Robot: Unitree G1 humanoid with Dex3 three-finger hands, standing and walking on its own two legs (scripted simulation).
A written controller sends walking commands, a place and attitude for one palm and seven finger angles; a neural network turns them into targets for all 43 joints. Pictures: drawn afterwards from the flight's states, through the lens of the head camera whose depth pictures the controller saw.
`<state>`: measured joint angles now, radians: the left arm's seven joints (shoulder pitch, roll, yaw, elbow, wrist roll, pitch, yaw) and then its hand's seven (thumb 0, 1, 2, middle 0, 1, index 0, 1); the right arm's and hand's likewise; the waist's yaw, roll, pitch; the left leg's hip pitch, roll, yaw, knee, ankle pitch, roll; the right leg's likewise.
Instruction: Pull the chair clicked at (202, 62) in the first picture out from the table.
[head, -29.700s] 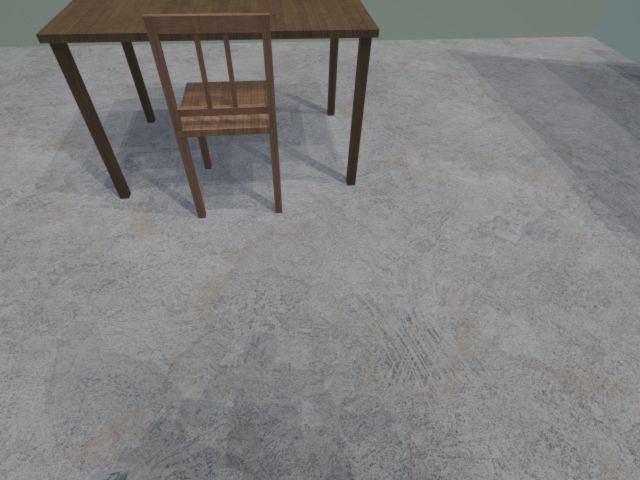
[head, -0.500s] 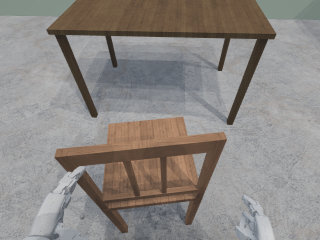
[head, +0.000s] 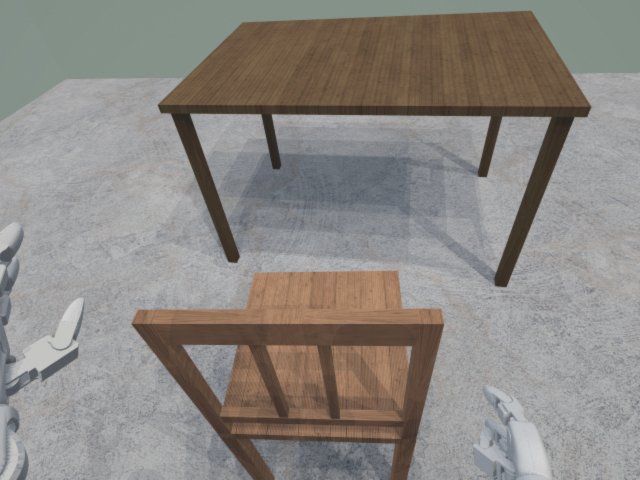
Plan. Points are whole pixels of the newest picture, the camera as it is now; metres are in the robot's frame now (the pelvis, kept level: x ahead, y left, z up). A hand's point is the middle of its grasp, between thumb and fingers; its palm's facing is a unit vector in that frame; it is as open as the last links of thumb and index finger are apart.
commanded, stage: draw the hand back to the body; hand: left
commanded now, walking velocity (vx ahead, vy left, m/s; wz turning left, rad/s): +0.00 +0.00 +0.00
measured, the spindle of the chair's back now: (271, 381) +0.29 +0.13 -0.10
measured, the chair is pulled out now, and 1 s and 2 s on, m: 0.61 0.61 0.61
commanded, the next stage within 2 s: step back with the hand held close in 0.42 s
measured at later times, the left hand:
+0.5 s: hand (47, 366) +0.17 +0.28 +0.16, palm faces +0.47 -0.78 -0.41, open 7.4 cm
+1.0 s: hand (39, 379) +0.16 +0.28 +0.16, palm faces +0.36 -0.76 -0.54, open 7.4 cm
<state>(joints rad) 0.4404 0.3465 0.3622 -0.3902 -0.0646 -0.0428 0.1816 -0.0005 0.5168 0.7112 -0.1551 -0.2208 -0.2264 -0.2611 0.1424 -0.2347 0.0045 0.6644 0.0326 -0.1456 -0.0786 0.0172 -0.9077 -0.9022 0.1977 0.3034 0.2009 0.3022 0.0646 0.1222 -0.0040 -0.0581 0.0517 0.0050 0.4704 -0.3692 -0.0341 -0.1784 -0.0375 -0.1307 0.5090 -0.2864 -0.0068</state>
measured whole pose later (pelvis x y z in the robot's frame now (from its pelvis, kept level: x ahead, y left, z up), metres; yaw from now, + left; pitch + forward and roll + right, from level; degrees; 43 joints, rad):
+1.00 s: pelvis -0.06 +0.03 +0.00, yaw -3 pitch +0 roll +1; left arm 0.60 0.44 0.43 -0.55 -0.04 -0.12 0.18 0.01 0.88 0.89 -0.22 -0.30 -0.22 -0.31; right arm 0.18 -0.19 -0.03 0.61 0.03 -0.06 -0.09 0.02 -0.91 -0.90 0.20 0.30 0.20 0.30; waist 0.00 0.00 0.08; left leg -0.20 0.01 0.07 0.51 -0.31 0.01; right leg -0.33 -0.07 -0.06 0.52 -0.18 0.02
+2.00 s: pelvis -0.12 +0.00 -0.01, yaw -2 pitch +5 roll -1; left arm 0.57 0.43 0.50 -0.60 -0.05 -0.23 0.17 0.01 0.88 0.89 -0.21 -0.30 -0.21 -0.31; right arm 0.15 -0.15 -0.02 0.67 -0.02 -0.19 -0.05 0.01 -0.91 -0.90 0.20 0.30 0.20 0.30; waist 0.04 -0.02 0.03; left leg -0.40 0.09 0.02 0.60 -0.28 -0.03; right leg -0.27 -0.02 -0.04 0.56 -0.34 0.00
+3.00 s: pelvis -0.35 -0.07 +0.00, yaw -1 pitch -1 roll +1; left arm 0.62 0.44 0.43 -0.53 0.01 -0.23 0.16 0.01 0.88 0.89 -0.22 -0.30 -0.21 -0.31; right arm 0.29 -0.23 -0.08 0.65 0.01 -0.18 -0.06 0.02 -0.91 -0.90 0.19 0.30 0.20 0.30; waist -0.04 -0.05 -0.04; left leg -0.07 0.01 0.09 0.41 -0.32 0.01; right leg -0.44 -0.03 -0.08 0.91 -0.40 -0.01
